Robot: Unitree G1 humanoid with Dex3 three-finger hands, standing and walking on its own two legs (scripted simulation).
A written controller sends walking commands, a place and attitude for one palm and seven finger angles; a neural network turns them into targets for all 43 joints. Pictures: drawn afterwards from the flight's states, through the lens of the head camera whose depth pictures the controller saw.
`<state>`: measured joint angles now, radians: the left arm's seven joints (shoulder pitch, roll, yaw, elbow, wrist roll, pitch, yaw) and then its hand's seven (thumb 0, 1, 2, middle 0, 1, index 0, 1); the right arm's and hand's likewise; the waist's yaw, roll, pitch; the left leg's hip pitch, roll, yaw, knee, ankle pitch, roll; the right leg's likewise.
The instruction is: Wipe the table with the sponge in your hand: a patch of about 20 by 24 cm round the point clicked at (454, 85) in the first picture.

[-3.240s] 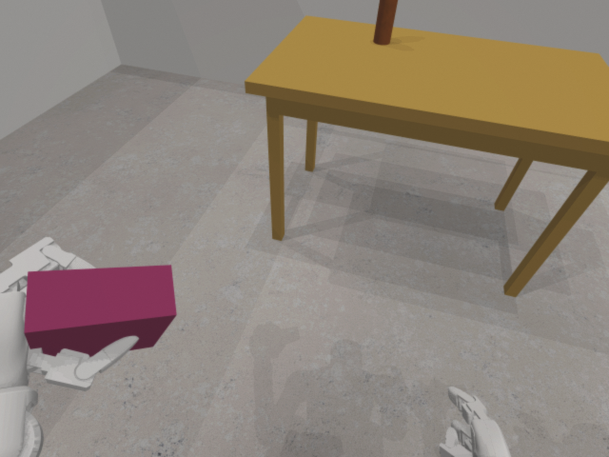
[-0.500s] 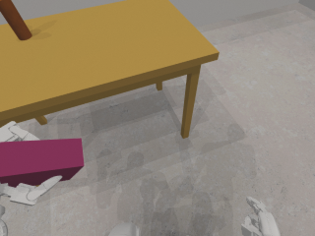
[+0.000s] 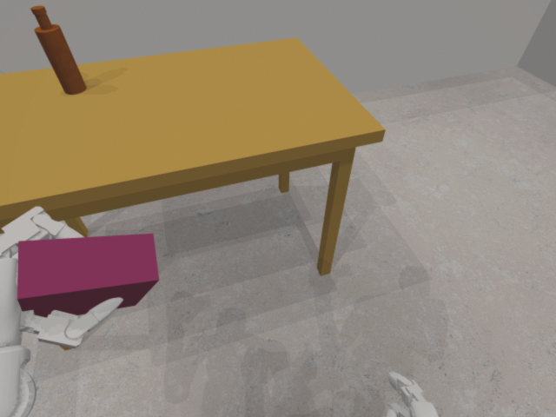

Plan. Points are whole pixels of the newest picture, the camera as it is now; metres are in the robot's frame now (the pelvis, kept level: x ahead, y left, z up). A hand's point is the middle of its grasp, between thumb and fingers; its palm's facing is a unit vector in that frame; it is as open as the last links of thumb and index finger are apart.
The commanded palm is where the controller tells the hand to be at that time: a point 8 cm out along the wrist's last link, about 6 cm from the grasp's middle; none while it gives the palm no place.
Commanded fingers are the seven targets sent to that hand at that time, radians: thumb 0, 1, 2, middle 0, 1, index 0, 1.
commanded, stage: take the last steps up to it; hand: left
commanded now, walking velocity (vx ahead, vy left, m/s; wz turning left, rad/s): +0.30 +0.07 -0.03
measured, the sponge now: (107, 277) +0.22 +0.22 +0.16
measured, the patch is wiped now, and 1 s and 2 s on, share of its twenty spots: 0.00 0.00 0.00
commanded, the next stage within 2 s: come to a stop and stand still in 1.72 s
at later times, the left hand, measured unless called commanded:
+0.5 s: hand (98, 212) +0.30 +0.26 +0.17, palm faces +0.43 -0.81 -0.40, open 9.2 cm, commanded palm +0.25 +0.30 +0.18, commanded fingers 0.00 0.10 1.30 -1.20 -1.60 -1.20 -1.60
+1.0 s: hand (149, 169) +0.41 +0.24 +0.15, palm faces +0.41 -0.81 -0.43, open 9.2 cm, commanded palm +0.34 +0.28 +0.18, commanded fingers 0.00 0.10 1.30 -1.20 -1.60 -1.20 -1.60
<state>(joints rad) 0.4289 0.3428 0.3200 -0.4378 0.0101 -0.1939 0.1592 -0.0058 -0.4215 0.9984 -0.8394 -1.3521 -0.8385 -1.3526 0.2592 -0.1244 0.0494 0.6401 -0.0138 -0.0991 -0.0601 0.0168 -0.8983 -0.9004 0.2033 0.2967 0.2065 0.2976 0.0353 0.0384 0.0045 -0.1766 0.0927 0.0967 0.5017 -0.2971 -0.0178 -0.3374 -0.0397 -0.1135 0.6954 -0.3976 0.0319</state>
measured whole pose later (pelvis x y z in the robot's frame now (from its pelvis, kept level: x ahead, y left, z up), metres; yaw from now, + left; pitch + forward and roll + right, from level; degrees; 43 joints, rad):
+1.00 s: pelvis +0.18 +0.00 -0.01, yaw +0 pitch +0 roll +1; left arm 0.42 0.31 0.33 -0.42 -0.01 -0.18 0.15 -0.01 -0.42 1.00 -0.84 -1.35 -0.84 -1.35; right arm 0.18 -0.22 -0.01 0.67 0.00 -0.04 -0.05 0.02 -0.90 -0.90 0.20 0.30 0.21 0.30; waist 0.02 0.04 0.07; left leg -0.46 0.06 0.06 1.15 -0.42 -0.01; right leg -0.27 -0.05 -0.18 0.58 -0.31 -0.05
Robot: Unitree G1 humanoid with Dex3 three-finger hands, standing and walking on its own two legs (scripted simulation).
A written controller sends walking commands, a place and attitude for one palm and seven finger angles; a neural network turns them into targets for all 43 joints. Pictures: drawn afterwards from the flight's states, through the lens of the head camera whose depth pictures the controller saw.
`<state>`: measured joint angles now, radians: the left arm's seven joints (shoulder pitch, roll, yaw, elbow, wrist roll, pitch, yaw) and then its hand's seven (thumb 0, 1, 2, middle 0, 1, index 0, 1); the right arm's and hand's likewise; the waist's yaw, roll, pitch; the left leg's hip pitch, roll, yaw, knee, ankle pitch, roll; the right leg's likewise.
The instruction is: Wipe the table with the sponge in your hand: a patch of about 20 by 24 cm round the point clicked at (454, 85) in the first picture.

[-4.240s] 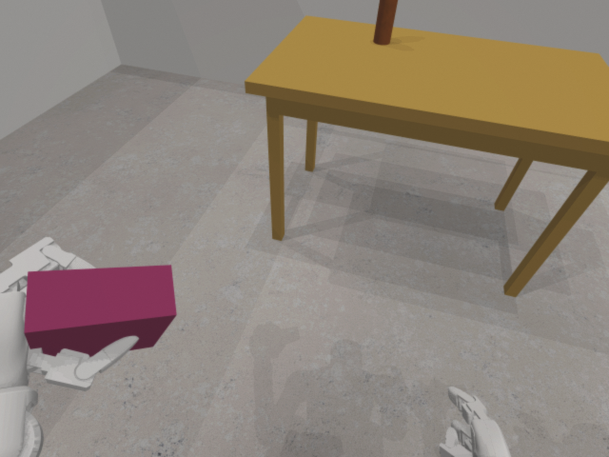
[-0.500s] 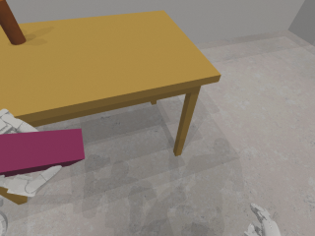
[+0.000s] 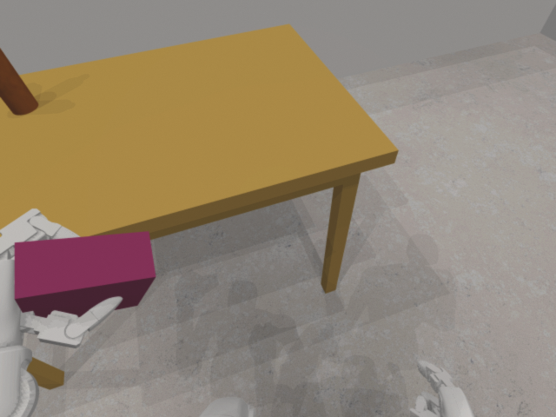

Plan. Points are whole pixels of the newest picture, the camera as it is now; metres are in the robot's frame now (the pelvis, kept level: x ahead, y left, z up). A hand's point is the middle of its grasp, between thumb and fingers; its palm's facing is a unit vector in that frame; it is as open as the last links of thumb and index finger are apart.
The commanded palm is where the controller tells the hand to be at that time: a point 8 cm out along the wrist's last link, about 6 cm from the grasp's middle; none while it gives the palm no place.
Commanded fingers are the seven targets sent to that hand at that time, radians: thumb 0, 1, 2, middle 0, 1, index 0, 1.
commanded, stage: take the last steps up to it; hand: left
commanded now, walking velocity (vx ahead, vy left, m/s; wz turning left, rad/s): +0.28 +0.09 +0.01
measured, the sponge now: (106, 277) +0.24 +0.21 +0.14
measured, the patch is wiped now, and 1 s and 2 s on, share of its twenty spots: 0.00 0.00 0.00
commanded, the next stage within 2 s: come to a stop and stand still in 0.72 s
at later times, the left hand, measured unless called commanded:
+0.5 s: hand (63, 190) +0.33 +0.28 +0.18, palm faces +0.38 -0.85 -0.37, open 9.2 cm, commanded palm +0.26 +0.33 +0.18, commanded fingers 0.00 0.10 1.30 -1.20 -1.60 -1.20 -1.60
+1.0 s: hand (125, 164) +0.38 +0.23 +0.18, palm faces +0.28 -0.84 -0.47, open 9.2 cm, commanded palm +0.32 +0.29 +0.18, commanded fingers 0.00 0.10 1.30 -1.20 -1.60 -1.20 -1.60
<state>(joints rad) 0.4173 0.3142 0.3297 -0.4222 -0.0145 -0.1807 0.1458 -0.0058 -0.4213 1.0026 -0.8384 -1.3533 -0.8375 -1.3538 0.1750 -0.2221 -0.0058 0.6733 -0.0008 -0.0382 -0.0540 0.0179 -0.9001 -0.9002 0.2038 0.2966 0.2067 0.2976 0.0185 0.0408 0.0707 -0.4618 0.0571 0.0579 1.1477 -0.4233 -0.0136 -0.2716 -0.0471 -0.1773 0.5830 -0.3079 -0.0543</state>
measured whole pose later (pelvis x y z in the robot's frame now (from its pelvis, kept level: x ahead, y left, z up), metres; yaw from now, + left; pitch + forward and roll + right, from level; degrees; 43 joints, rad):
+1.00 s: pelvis +0.14 +0.02 +0.01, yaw -3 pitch +0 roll +2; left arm 0.51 0.38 0.33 -0.52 -0.02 -0.21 0.16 -0.01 -0.42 1.01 -0.84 -1.35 -0.84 -1.35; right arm 0.17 -0.27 -0.04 0.58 0.00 -0.03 -0.08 0.02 -0.90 -0.90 0.20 0.30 0.20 0.30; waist -0.04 -0.02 0.09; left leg -0.44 0.04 0.08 0.84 -0.34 -0.03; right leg -0.18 -0.04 -0.13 0.46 -0.28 -0.05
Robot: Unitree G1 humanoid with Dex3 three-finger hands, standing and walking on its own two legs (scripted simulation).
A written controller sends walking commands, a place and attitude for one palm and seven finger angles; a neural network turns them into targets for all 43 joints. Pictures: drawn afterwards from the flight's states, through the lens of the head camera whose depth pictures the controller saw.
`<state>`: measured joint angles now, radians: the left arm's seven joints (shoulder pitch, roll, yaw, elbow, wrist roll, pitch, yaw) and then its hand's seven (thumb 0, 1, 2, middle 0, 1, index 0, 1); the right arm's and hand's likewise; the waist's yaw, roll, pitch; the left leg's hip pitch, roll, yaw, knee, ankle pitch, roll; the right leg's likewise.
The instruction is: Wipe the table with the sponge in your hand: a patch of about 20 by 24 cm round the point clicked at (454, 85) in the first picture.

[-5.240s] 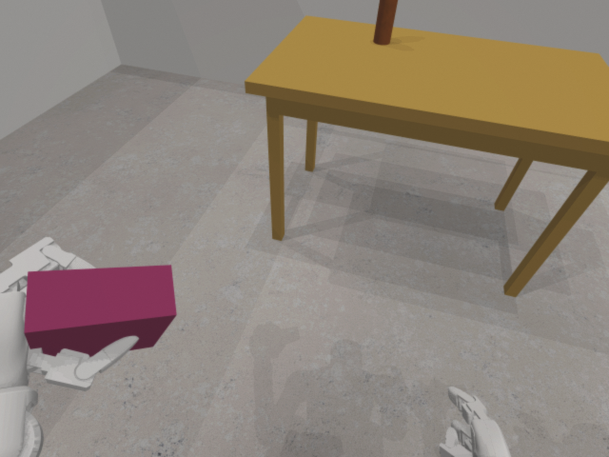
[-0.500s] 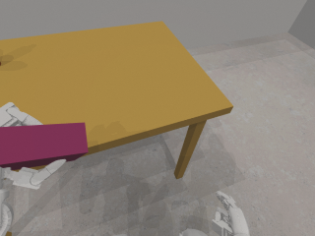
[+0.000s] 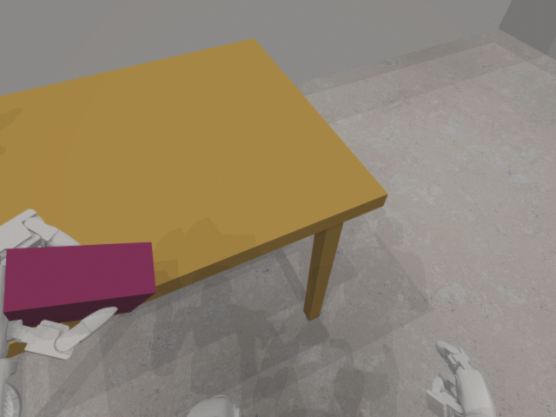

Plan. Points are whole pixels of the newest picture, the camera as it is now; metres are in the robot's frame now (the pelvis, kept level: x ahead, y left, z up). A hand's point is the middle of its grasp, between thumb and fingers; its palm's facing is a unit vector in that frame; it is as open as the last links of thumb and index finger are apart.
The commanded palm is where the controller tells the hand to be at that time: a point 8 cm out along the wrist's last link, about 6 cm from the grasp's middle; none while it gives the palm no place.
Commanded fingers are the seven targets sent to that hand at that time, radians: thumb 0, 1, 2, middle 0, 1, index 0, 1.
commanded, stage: come to a stop and stand still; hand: left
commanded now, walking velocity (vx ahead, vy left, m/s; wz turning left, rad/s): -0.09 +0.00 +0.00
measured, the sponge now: (101, 285) +0.23 +0.19 +0.14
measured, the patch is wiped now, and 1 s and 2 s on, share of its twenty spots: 0.00 0.00 0.00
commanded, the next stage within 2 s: look again from close up in 0.76 s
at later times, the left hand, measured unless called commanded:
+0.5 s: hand (10, 334) +0.17 +0.24 +0.18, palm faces +0.38 -0.81 -0.44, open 9.2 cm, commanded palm +0.12 +0.28 +0.17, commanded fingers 0.00 0.10 1.30 -1.20 -1.60 -1.20 -1.60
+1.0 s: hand out of the picture +0.17 +0.31 +0.20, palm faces +0.54 -0.75 -0.38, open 9.2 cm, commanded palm +0.08 +0.29 +0.17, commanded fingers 0.00 0.10 1.30 -1.20 -1.60 -1.20 -1.60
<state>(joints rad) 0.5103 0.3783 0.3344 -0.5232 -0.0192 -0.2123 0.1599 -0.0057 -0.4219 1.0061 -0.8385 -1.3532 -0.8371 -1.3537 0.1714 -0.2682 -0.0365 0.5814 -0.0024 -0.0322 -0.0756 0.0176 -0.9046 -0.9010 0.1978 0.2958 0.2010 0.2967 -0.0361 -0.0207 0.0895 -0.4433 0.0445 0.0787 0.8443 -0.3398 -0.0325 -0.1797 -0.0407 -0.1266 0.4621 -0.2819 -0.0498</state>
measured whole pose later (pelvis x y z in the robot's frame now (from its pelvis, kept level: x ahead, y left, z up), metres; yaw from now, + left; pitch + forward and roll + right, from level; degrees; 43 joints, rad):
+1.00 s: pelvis -0.08 +0.02 -0.01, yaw -1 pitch -1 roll -2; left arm 0.15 0.51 0.48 -0.29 -0.04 -0.28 0.14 -0.01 -0.42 1.01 -0.84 -1.35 -0.84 -1.35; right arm 0.23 -0.22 0.03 0.57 0.00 -0.12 -0.02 0.02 -0.90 -0.90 0.20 0.30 0.20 0.30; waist 0.05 -0.01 0.07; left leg -0.33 0.02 0.03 0.64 -0.35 0.02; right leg -0.27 0.01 -0.07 0.54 -0.25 -0.02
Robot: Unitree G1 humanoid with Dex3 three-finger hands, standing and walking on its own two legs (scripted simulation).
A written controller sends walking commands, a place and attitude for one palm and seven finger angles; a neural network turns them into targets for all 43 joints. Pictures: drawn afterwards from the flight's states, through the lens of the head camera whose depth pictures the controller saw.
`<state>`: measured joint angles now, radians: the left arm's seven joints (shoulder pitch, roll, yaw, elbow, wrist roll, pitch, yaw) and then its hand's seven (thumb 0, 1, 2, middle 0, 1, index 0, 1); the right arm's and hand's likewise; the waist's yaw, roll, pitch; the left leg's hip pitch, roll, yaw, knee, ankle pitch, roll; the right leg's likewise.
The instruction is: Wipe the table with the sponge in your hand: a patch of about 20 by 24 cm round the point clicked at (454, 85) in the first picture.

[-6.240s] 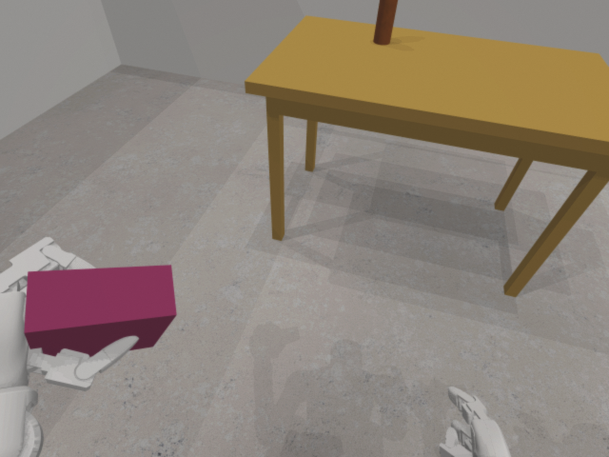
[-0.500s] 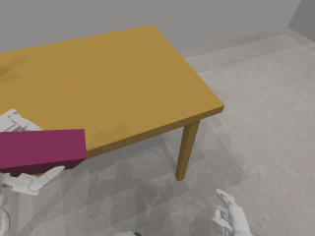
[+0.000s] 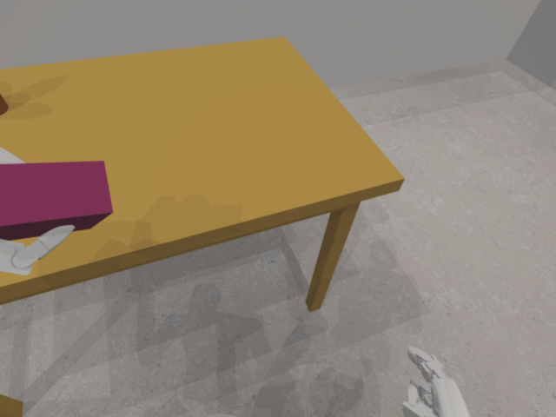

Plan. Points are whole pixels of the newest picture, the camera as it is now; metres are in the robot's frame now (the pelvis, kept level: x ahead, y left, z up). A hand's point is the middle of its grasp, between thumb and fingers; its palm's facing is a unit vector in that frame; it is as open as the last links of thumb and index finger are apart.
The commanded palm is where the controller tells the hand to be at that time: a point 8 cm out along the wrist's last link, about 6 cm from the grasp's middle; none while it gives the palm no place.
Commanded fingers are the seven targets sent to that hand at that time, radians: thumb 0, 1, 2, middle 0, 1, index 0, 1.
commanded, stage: look again from close up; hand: left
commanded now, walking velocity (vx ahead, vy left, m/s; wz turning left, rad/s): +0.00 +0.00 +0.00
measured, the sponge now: (54, 203) +0.27 +0.27 +0.20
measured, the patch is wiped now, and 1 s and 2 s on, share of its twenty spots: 0.00 0.00 0.00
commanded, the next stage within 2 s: shuffle to correct the standing spot in 0.16 s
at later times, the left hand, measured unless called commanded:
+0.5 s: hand (15, 239) +0.23 +0.31 +0.17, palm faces +0.37 -0.82 -0.44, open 9.2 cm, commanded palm +0.19 +0.34 +0.19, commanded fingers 0.00 0.10 1.30 -1.20 -1.60 -1.20 -1.60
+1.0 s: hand (66, 201) +0.30 +0.29 +0.16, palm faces +0.40 -0.82 -0.40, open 9.2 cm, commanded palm +0.24 +0.32 +0.19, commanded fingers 0.00 0.10 1.30 -1.20 -1.60 -1.20 -1.60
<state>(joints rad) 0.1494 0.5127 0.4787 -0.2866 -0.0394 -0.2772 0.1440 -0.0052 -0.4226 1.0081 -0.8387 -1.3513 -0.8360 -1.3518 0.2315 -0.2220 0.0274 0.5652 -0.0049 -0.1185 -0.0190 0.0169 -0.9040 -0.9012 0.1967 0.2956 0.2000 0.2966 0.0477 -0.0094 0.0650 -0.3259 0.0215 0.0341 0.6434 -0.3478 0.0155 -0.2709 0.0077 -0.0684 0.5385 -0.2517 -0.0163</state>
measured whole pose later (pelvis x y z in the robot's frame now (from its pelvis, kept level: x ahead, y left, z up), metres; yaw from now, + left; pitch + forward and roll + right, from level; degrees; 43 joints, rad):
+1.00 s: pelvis +0.07 +0.05 -0.02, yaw -3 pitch -1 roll -1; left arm 0.45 0.38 0.41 -0.48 -0.05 -0.21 0.14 0.00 -0.42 1.01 -0.84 -1.35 -0.83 -1.35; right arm 0.19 -0.22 0.00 0.57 0.00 -0.05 -0.04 0.02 -0.90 -0.90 0.20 0.30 0.20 0.30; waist 0.00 0.01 0.04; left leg -0.24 -0.06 0.10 0.71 -0.46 0.11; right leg -0.32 -0.02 -0.01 0.89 -0.47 0.01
